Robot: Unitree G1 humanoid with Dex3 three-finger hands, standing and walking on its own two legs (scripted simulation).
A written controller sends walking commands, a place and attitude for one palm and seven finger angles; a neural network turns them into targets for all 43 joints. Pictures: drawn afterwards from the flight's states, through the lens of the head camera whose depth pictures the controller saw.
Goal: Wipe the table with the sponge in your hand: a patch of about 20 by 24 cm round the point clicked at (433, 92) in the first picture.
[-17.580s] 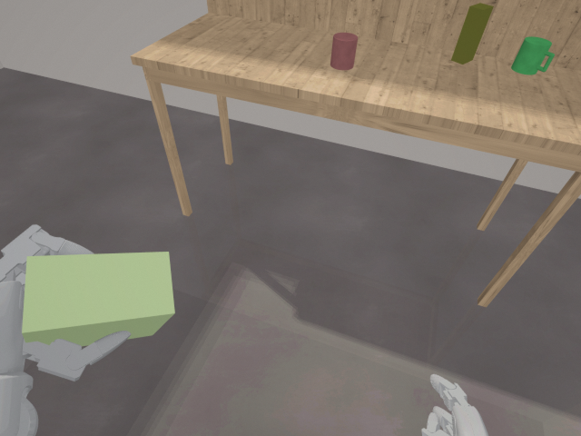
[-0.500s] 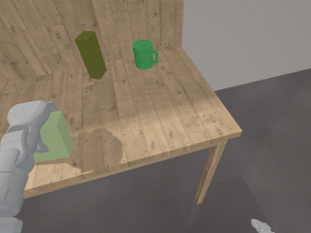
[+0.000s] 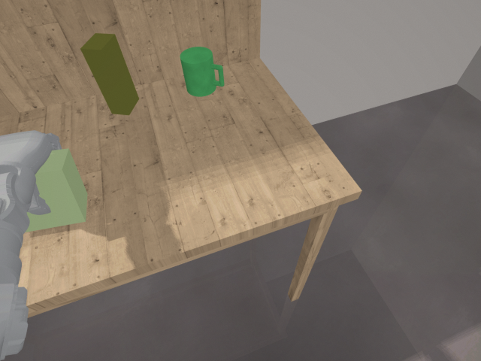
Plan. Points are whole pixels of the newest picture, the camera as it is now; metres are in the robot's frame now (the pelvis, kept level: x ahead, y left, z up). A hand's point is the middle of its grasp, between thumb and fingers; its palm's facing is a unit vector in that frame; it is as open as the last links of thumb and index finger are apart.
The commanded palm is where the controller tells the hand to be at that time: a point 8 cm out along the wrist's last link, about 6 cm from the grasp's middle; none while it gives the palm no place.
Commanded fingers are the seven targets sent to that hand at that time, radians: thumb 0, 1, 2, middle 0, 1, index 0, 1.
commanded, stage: wipe forward along the first lane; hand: left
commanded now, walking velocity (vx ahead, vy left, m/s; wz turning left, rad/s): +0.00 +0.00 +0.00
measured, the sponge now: (47, 199) +0.37 +0.37 +0.05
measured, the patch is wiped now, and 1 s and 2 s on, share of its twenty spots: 0.50 0.50 0.55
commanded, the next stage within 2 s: slide across to the middle lane in 0.38 s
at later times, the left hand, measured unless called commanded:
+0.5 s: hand (35, 159) +0.42 +0.39 +0.10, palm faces -0.16 +0.03 -0.99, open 10.3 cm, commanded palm +0.43 +0.37 +0.13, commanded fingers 0.00 0.10 1.30 -1.20 -1.60 -1.20 -1.60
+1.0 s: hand (71, 141) +0.46 +0.33 +0.10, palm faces -0.10 +0.01 -1.00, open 10.3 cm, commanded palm +0.45 +0.32 +0.16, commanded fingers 0.00 0.10 1.30 -1.20 -1.60 -1.20 -1.60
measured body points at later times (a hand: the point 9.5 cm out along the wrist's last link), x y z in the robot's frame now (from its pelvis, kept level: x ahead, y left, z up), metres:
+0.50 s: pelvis +0.01 +0.02 +0.00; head +0.07 +0.02 +0.44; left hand +0.43 +0.38 +0.15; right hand +0.08 -0.26 -0.13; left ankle +0.04 +0.13 -0.73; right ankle +0.00 -0.11 -0.73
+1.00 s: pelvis +0.03 +0.03 +0.01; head +0.08 +0.02 +0.46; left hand +0.46 +0.33 +0.16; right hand +0.11 -0.24 -0.13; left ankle +0.04 +0.13 -0.73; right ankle +0.00 -0.11 -0.73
